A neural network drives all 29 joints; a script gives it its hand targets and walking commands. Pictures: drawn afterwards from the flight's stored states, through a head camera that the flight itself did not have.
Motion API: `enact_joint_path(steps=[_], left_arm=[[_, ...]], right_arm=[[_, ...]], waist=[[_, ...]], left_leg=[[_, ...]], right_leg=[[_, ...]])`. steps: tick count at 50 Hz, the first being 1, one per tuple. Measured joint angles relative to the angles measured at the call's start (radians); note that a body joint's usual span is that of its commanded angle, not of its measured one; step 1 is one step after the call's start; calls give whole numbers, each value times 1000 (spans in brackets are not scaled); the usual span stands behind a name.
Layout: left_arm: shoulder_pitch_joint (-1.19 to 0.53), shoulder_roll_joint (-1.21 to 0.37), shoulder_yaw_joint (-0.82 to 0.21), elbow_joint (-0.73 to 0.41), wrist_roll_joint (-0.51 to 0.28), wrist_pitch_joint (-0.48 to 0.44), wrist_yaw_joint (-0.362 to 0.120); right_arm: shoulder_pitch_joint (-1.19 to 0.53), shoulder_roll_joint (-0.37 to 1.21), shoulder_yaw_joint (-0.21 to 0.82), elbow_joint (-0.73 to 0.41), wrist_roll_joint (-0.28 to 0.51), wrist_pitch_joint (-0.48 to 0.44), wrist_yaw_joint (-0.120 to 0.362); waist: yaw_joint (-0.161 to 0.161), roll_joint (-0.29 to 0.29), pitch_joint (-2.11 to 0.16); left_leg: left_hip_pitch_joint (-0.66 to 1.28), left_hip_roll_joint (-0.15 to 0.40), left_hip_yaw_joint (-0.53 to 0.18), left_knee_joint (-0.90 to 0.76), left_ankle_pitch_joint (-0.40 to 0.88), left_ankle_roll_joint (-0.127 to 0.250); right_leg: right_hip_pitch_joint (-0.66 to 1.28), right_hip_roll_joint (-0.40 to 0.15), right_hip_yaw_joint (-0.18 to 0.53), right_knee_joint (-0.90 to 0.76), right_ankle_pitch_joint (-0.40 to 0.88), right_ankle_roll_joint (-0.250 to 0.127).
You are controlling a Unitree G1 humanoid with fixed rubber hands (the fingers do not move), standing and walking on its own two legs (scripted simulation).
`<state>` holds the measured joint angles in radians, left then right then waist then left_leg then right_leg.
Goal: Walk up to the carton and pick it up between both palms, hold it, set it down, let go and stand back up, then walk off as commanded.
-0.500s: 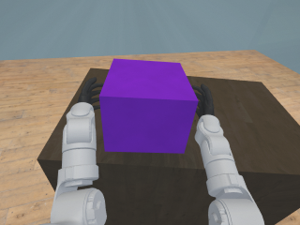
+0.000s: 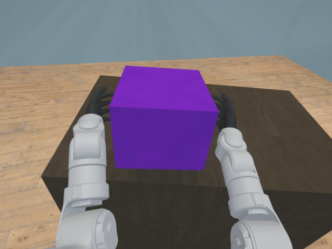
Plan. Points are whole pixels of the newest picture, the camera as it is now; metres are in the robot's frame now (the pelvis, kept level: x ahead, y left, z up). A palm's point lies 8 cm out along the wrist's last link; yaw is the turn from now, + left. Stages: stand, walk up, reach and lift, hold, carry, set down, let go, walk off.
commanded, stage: hold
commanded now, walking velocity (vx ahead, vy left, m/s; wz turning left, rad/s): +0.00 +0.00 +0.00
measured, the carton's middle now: (161, 114) +0.45 +0.01 +0.13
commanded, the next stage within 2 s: set down in 0.14 s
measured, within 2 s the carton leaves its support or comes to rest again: neither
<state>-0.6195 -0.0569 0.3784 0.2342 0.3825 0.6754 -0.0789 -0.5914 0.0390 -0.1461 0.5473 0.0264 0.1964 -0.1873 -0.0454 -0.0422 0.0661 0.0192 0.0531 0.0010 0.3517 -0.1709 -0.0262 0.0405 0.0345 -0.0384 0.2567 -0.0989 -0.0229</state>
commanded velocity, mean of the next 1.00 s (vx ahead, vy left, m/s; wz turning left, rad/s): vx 0.00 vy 0.00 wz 0.00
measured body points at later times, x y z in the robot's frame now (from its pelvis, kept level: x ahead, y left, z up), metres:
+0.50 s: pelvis +0.01 +0.00 +0.00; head -0.04 +0.02 +0.45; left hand +0.39 +0.17 +0.18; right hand +0.39 -0.15 +0.20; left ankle +0.03 +0.13 -0.75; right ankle +0.04 -0.10 -0.75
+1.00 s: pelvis +0.03 +0.00 +0.00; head +0.01 +0.02 +0.45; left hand +0.40 +0.18 +0.12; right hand +0.41 -0.14 +0.16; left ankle +0.03 +0.14 -0.75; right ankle +0.04 -0.10 -0.75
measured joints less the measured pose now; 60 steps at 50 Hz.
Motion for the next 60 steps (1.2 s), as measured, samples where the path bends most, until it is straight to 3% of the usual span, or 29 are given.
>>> enact_joint_path(steps=[9, 17, 22, 32, 38, 45, 60], left_arm=[[0, 0, 0, -1, -7, 1, 4], [0, 0, 0, -1, -21, -12, 22], [0, 0, 0, -2, -3, -61, 20], [58, -4, 0, -1, 21, -165, 9], [127, -22, 0, -1, -36, -216, 60], [143, -39, 0, -1, -45, -238, 97], [143, -40, 0, 47, -27, -263, 116]], right_arm=[[-4, -2, 0, 0, 0, 3, 1], [-52, -16, -15, 1, -10, 1, 36], [-68, -7, -45, 7, -51, -62, 79], [-25, 7, -41, 27, -67, -198, 110], [22, 7, 2, 28, -67, -256, 98], [18, 7, 9, 41, -67, -282, 91], [-20, -6, -44, 174, -69, -308, 162]], waist=[[0, 0, 1], [0, 0, 4], [0, 0, 4], [0, 0, 12], [0, 0, 24], [0, 0, 24], [0, 0, 25]], left_leg=[[0, 0, 0, 0, 0, 0], [-1, -4, 0, 0, -3, 0], [-1, -3, 0, -2, -9, -1], [-1, -4, 0, -26, -13, -4], [-1, -3, 0, -26, -22, -9], [-1, -3, 0, -26, -26, -9], [-5, -3, 0, -26, -24, -9]], right_leg=[[-1, 0, 0, 2, -1, 0], [-14, -4, -1, 27, -18, 0], [-18, -4, -1, 34, -29, 0], [-16, -4, -2, 7, -33, 0], [-14, -4, -2, 4, -40, 0], [-14, -4, -3, 4, -44, 0], [-21, -4, -4, 11, -45, 0]])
